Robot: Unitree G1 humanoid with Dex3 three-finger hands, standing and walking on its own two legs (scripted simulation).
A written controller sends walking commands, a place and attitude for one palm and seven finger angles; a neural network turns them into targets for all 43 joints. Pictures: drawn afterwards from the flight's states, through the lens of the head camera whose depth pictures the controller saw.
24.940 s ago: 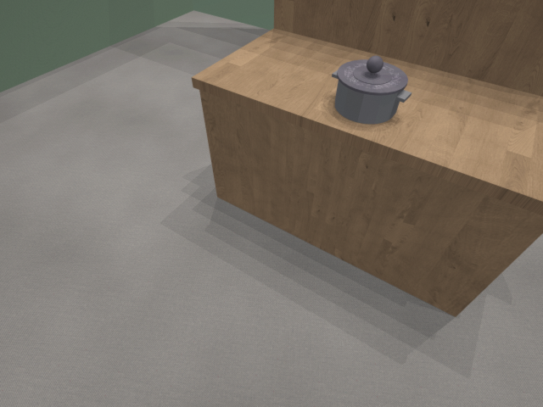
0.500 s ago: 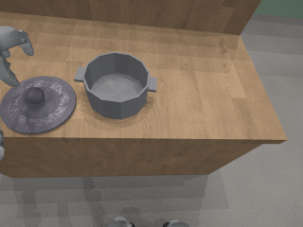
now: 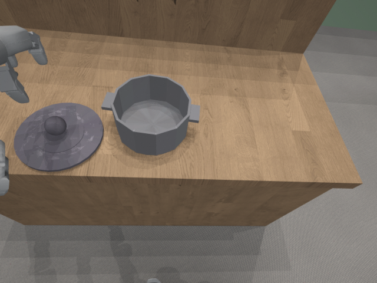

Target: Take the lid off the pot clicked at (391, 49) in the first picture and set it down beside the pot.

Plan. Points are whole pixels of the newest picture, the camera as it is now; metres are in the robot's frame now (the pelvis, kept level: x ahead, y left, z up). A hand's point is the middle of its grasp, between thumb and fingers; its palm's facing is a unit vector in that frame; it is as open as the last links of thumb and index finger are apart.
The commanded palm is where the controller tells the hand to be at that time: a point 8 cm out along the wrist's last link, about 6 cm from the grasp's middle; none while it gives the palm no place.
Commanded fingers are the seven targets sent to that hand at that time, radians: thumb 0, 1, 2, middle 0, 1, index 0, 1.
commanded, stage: draw the hand back to the body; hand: left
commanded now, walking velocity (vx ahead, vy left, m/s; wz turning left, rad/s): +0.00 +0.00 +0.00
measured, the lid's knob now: (55, 125) +0.50 +0.30 -0.03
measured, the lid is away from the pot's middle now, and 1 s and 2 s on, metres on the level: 0.24 0.24 0.24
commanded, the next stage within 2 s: none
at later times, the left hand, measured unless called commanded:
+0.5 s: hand (8, 94) +0.44 +0.31 +0.13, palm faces -0.38 -0.07 -0.92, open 11.0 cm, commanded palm +0.43 +0.29 +0.20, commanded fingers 0.00 0.03 0.56 -0.32 -0.92 -0.32 -0.92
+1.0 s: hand (43, 87) +0.42 +0.23 +0.18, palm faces +0.39 -0.88 -0.28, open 9.9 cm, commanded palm +0.35 +0.26 +0.20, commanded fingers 0.00 0.49 0.74 -0.26 -0.59 -0.26 -0.59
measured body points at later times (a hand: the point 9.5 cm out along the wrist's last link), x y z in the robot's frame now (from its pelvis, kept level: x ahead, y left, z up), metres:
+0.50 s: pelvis +0.00 -0.01 +0.01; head +0.06 +0.01 +0.45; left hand +0.46 +0.31 +0.19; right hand +0.05 -0.28 -0.10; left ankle +0.00 +0.02 -0.72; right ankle -0.02 -0.20 -0.71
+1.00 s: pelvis +0.02 -0.06 +0.02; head +0.05 -0.05 +0.47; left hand +0.39 +0.27 +0.19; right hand +0.14 -0.31 -0.08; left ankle +0.00 +0.02 -0.72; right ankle -0.02 -0.20 -0.72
